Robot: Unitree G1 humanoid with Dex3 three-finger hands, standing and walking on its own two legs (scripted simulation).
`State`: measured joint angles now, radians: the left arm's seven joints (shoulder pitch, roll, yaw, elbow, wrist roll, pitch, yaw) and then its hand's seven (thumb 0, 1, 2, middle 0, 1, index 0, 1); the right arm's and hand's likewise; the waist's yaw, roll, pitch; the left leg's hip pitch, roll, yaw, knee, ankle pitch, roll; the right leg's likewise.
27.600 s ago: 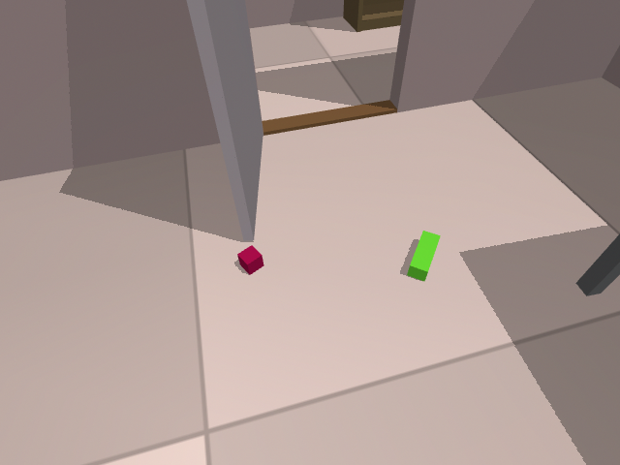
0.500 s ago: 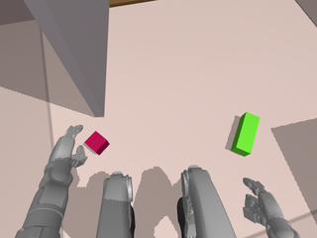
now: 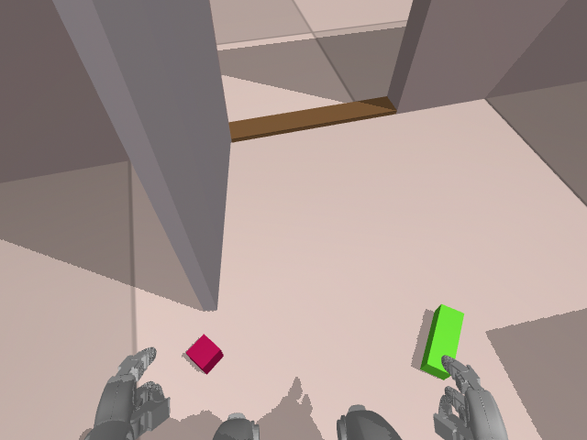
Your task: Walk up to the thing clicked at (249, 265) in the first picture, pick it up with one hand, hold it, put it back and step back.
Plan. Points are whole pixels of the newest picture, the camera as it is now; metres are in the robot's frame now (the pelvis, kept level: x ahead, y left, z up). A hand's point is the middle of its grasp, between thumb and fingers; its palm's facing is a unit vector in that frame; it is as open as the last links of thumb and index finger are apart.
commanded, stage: home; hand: left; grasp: from above
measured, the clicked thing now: (205, 354) +0.43 +0.24 -0.64
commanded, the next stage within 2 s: none
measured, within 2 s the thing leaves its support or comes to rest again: rests again in 1.32 s
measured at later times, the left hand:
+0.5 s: hand (141, 434) +0.17 +0.19 -0.01, palm faces +0.07 -0.98 -0.19, open 7.4 cm
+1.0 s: hand (147, 430) +0.18 +0.18 -0.01, palm faces +0.06 -0.98 -0.20, open 7.9 cm
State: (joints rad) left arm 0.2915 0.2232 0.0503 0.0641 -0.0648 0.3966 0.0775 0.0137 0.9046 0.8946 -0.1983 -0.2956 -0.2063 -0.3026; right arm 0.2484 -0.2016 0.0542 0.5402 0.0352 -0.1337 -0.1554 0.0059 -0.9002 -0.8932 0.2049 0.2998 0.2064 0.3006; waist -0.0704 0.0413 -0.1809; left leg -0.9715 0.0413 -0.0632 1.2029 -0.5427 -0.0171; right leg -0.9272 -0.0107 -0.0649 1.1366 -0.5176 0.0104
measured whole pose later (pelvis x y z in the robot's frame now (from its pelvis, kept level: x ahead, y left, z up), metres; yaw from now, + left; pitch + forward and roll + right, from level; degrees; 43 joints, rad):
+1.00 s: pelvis +0.02 +0.00 +0.04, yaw +1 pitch +10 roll -2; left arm 0.50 0.22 0.03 -0.11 -0.06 0.44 0.01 0.01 0.81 0.84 -0.19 -0.28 -0.19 -0.28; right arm 0.30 -0.22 0.03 0.54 0.01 -0.23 -0.18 0.01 -0.90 -0.89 0.21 0.30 0.21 0.30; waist -0.04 0.05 -0.16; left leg -0.68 0.04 -0.05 1.00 -0.50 -0.02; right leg -0.64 -0.01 -0.06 0.94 -0.47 0.01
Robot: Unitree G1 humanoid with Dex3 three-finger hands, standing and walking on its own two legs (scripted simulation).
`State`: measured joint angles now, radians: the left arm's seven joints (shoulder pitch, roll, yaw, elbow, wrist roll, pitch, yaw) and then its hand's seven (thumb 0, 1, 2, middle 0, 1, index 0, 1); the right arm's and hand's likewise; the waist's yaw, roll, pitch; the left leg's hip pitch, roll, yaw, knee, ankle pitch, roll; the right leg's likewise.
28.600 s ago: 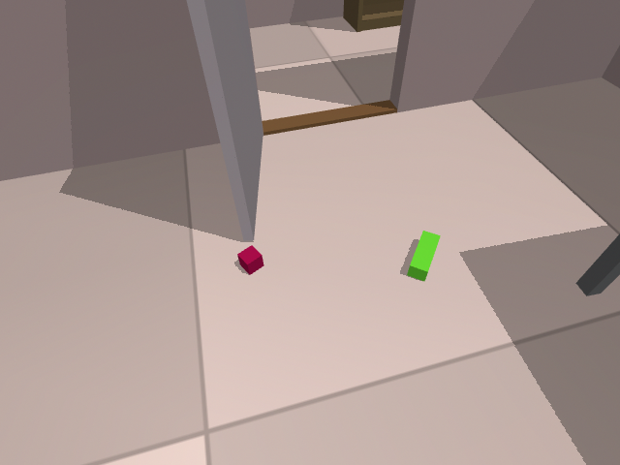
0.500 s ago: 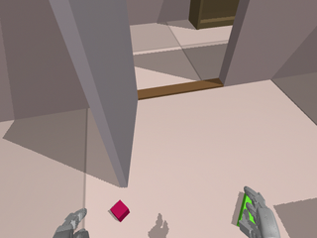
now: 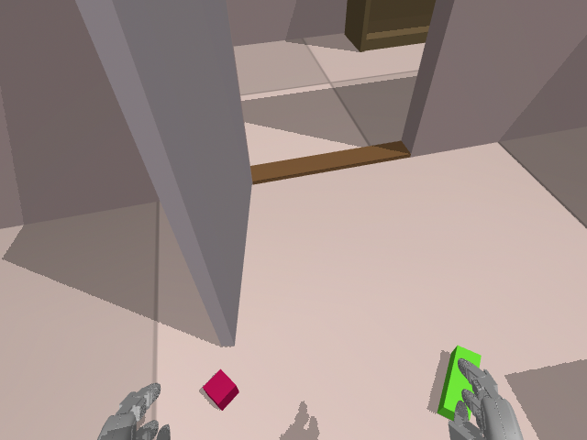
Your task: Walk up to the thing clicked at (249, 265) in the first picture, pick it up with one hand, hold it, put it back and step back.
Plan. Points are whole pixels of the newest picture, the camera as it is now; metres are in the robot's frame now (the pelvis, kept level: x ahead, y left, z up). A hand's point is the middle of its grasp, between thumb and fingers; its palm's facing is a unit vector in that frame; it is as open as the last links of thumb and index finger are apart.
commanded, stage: home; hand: left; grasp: from above
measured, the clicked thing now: (221, 389) +0.42 +0.24 -0.68
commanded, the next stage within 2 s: stand in 1.20 s
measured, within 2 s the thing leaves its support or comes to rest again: rests again in 0.32 s
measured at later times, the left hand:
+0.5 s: hand out of the picture +0.16 +0.17 -0.05, palm faces +0.05 -0.98 -0.20, open 7.4 cm
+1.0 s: hand out of the picture +0.16 +0.18 -0.05, palm faces +0.04 -0.98 -0.20, open 7.4 cm
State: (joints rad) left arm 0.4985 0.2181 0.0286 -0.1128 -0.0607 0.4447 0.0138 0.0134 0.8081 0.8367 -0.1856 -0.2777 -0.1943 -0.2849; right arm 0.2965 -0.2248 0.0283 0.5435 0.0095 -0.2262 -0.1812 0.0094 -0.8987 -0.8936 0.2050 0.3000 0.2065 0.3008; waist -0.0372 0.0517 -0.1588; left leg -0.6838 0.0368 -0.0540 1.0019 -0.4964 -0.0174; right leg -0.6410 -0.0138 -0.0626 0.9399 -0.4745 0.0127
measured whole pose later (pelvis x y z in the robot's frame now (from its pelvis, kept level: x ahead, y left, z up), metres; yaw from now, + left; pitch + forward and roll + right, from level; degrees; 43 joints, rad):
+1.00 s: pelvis +0.00 +0.00 +0.00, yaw +0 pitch +11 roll -3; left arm 0.51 0.22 0.03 -0.13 -0.06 0.45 0.01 0.01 0.91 0.89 -0.20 -0.29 -0.20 -0.30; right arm 0.29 -0.22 0.02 0.54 0.01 -0.22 -0.18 0.01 -0.90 -0.89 0.21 0.30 0.21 0.30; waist -0.03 0.05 -0.16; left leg -0.69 0.04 -0.06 1.01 -0.51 -0.02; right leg -0.64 -0.01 -0.06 0.95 -0.48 0.01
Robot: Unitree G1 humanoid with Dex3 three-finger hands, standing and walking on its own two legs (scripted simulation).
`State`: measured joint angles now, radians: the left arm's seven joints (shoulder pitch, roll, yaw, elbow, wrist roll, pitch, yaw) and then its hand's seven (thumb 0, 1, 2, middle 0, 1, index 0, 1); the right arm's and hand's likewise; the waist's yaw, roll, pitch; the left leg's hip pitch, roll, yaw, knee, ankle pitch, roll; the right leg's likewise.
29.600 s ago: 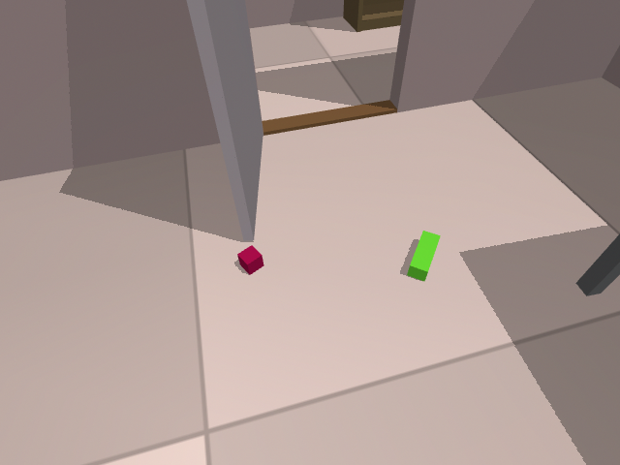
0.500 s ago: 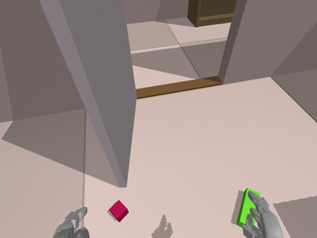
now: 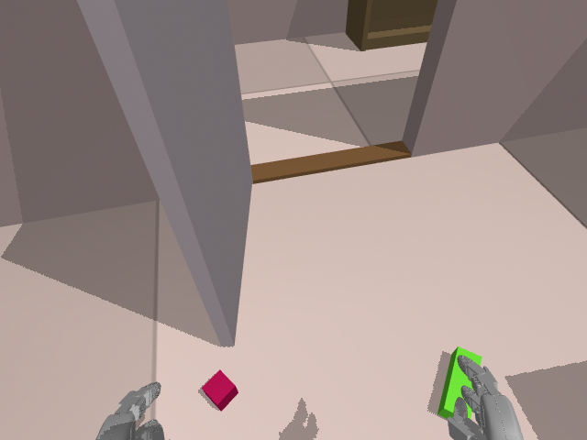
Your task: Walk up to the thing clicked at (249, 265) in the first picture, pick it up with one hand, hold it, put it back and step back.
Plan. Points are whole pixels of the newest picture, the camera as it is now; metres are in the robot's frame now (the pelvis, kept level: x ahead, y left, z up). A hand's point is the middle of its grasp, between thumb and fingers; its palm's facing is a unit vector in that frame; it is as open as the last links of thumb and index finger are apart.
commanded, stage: home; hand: left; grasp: from above
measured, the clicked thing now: (220, 390) +0.41 +0.24 -0.68
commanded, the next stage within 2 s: stand in 0.20 s
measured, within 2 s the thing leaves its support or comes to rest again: neither
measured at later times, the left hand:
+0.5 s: hand out of the picture +0.13 +0.22 -0.10, palm faces +0.02 -0.95 -0.32, open 7.4 cm
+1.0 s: hand out of the picture +0.04 +0.24 -0.10, palm faces +0.04 -0.95 -0.32, open 7.4 cm
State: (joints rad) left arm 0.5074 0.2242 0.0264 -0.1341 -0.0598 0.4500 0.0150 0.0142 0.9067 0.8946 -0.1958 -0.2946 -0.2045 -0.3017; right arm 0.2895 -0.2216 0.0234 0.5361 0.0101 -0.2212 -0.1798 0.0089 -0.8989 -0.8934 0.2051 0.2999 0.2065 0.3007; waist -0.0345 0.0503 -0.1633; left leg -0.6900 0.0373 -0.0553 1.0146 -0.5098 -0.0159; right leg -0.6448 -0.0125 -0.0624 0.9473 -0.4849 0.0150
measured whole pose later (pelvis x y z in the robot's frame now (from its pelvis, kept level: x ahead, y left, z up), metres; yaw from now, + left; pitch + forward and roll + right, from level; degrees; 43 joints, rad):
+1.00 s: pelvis -0.01 +0.01 +0.06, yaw +0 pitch -4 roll +0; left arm 0.18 0.28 0.03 1.09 0.03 0.01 0.03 0.01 0.91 0.89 -0.20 -0.30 -0.21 -0.30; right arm 0.16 -0.28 -0.04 1.08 -0.03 0.00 -0.03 0.00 -0.90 -0.89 0.20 0.30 0.21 0.30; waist 0.03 0.01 0.06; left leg -0.12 -0.01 -0.02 0.41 -0.23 0.00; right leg -0.11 -0.05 -0.04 0.41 -0.23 0.03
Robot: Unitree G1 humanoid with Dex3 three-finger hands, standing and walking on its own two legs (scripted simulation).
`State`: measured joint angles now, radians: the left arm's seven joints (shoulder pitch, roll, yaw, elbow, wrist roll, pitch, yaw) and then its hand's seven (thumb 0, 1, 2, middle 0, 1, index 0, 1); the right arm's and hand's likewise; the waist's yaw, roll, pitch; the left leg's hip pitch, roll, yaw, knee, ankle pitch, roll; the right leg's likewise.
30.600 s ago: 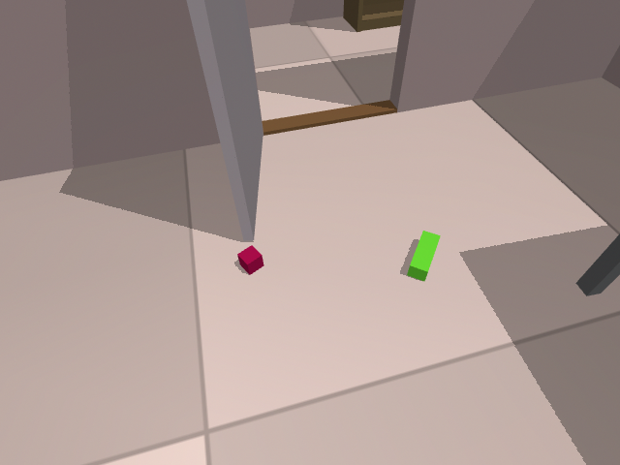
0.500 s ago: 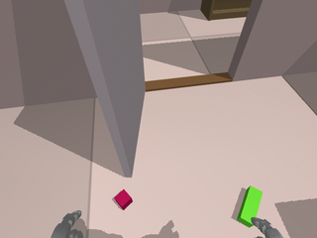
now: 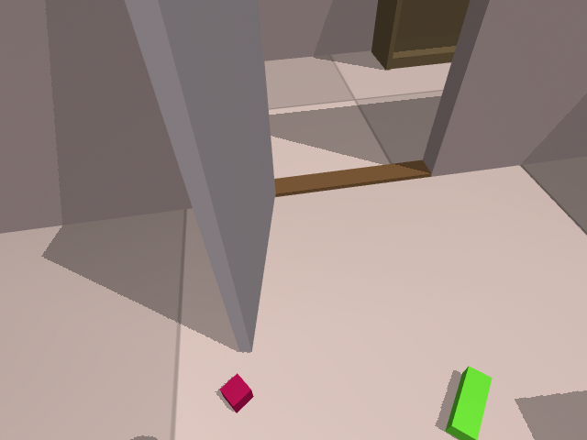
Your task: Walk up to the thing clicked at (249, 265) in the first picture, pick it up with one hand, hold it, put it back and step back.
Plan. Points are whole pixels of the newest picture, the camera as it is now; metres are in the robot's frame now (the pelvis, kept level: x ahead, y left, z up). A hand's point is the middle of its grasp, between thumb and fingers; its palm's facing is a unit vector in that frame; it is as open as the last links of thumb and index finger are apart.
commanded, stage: stand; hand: left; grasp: from above
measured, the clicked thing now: (237, 393) +0.42 +0.23 -0.74
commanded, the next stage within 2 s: step back in 1.82 s
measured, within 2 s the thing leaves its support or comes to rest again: neither
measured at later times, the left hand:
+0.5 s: hand out of the picture +0.05 +0.23 -0.16, palm faces +0.03 -0.94 -0.33, open 7.4 cm
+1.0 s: hand out of the picture +0.07 +0.23 -0.15, palm faces +0.02 -0.94 -0.33, open 7.4 cm
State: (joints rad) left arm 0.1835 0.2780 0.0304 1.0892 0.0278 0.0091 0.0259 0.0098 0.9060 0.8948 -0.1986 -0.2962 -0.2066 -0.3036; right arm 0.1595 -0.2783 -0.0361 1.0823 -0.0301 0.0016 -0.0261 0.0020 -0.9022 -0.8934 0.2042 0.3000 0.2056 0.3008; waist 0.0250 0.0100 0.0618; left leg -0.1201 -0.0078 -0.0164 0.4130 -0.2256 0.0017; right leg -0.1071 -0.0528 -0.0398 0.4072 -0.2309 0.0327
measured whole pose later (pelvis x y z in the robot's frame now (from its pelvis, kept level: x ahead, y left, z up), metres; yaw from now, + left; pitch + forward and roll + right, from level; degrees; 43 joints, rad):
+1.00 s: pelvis +0.01 -0.02 +0.01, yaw +0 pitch -3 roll +0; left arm 0.11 0.31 0.03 1.16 0.01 -0.01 0.00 0.01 0.91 0.89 -0.20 -0.30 -0.21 -0.30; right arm 0.12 -0.33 -0.01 1.14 -0.02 -0.01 -0.01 0.00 -0.90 -0.89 0.20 0.30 0.21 0.30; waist 0.01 0.02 0.05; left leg -0.09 0.02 -0.02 0.31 -0.18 -0.03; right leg -0.08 -0.02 -0.05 0.32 -0.19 0.01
